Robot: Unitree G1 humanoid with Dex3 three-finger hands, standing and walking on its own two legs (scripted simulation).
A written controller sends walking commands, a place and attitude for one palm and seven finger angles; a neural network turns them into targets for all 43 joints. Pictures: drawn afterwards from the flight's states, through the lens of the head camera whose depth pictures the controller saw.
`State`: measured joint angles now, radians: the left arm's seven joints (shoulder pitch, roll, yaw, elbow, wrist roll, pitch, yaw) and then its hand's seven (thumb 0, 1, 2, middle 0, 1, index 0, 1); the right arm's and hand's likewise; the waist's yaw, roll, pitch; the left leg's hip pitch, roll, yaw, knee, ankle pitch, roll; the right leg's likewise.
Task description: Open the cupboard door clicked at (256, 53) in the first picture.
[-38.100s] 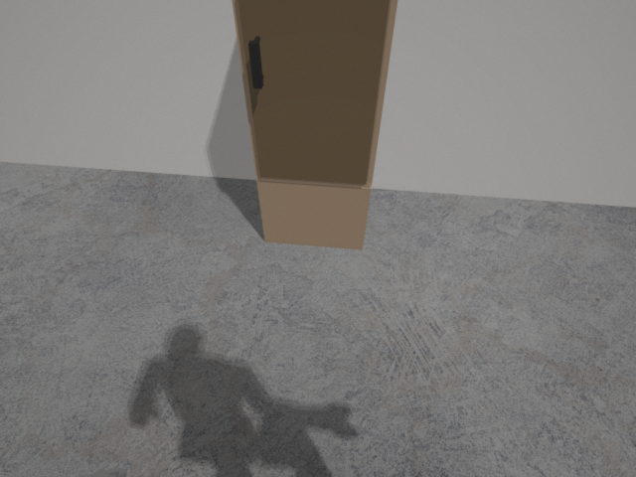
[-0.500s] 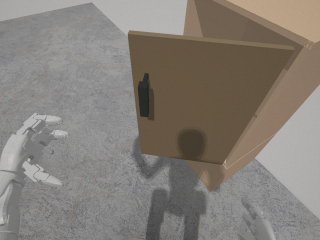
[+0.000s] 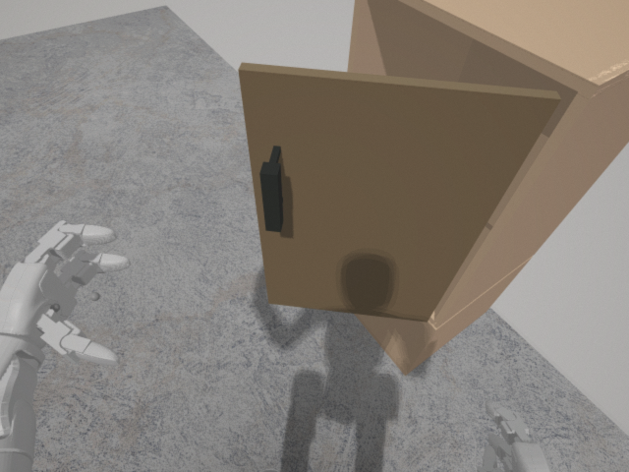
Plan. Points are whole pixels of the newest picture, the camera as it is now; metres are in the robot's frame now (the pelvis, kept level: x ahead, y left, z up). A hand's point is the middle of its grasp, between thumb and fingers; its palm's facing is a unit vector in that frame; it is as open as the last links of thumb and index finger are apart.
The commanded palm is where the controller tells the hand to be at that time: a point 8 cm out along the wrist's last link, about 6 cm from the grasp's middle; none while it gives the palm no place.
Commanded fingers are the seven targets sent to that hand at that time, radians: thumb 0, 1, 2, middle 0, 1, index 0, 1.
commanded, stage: raise the hand with hooked fingers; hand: left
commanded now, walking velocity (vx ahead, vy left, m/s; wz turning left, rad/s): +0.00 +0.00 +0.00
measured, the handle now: (275, 189) +0.49 +0.09 +0.06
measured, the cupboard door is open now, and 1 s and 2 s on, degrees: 48 48 48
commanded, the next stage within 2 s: move the hooked fingers beside the handle in 0.04 s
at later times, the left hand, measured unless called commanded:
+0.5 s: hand (132, 272) +0.32 +0.24 +0.08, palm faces -0.03 -1.00 -0.03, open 14.0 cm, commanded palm +0.30 +0.30 +0.08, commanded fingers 0.00 -0.50 0.30 -0.30 -1.20 -0.30 -1.20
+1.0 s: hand (169, 243) +0.37 +0.22 +0.07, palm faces -0.03 -1.00 -0.02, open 14.0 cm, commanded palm +0.35 +0.27 +0.08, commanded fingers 0.00 -0.50 0.30 -0.30 -1.20 -0.30 -1.20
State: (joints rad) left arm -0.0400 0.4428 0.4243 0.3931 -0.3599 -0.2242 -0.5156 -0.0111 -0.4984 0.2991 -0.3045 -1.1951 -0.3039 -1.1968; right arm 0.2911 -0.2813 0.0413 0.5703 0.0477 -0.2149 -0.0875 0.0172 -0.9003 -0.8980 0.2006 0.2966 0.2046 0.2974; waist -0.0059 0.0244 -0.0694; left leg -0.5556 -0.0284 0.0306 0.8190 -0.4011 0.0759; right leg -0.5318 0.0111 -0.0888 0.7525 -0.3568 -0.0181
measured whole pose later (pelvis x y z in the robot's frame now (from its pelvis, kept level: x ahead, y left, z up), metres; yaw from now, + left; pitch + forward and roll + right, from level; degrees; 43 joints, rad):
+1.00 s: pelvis +0.01 -0.01 +0.00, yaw -1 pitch +11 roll -2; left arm -0.29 0.40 0.35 0.59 -0.29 -0.25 -0.40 -0.01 -0.50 0.30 -0.30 -1.20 -0.30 -1.20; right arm 0.32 -0.27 0.03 0.59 0.05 -0.12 -0.08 0.02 -0.90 -0.90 0.20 0.30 0.20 0.30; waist -0.04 0.02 -0.09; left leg -0.60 -0.02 0.04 0.82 -0.41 0.06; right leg -0.59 0.02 -0.07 0.77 -0.37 -0.03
